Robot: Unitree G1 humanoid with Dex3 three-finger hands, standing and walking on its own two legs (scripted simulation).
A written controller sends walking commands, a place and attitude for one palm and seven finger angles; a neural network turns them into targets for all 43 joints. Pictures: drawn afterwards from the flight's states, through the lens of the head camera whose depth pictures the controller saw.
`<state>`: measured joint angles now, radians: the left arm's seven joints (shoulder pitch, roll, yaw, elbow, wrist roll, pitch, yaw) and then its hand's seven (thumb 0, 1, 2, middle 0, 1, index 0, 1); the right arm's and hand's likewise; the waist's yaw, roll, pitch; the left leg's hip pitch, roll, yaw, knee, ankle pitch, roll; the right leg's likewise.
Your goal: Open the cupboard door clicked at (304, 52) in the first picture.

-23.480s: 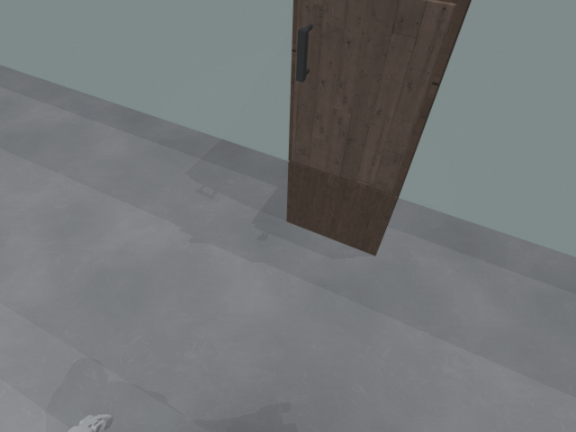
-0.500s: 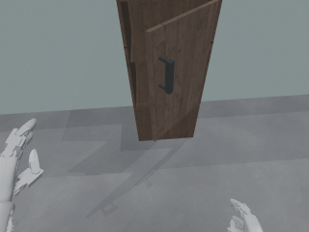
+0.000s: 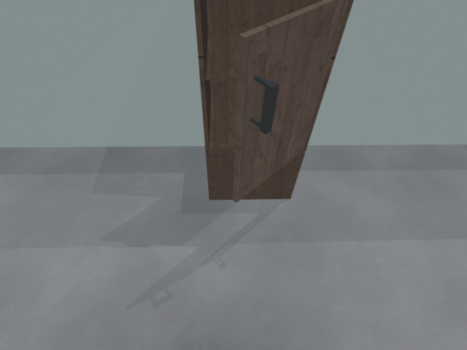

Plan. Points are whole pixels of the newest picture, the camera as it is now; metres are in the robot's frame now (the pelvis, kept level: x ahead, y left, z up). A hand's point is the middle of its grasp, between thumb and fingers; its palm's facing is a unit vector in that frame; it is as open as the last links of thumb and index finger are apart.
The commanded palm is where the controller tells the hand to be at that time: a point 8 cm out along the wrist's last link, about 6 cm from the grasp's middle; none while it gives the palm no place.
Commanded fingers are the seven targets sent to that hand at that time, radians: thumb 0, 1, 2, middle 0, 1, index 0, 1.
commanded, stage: let the arm hang, fingers relaxed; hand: left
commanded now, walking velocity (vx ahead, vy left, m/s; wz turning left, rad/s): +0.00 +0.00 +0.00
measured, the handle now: (262, 105) +0.65 -0.03 +0.04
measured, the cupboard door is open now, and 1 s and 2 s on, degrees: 41 41 41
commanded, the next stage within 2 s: look to check the result in 0.54 s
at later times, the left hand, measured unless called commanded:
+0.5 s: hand out of the picture -0.01 +0.15 -0.18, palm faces +0.03 -0.99 -0.16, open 7.4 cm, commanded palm none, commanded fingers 0.00 0.90 0.90 -0.20 -0.30 -0.20 -0.30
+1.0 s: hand out of the picture -0.02 +0.16 -0.18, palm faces +0.04 -0.98 -0.19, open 7.4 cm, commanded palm none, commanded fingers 0.00 0.90 0.90 -0.20 -0.30 -0.20 -0.30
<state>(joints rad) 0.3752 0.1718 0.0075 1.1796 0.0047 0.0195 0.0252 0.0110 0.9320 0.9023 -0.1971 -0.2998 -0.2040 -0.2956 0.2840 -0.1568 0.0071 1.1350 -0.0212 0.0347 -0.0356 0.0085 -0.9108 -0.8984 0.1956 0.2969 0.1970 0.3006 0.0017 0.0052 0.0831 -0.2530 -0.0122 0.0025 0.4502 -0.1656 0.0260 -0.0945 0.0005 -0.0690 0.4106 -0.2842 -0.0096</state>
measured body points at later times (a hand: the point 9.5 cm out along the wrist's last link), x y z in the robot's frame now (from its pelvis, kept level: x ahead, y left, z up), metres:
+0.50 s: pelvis +0.00 +0.00 +0.00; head +0.00 +0.00 +0.45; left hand -0.01 +0.21 -0.16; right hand -0.03 -0.20 -0.17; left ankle +0.05 +0.10 -0.74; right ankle -0.04 -0.11 -0.74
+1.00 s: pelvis +0.01 +0.00 +0.00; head +0.02 -0.01 +0.45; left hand -0.02 +0.21 -0.16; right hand +0.00 -0.22 -0.16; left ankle +0.05 +0.10 -0.74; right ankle -0.04 -0.11 -0.74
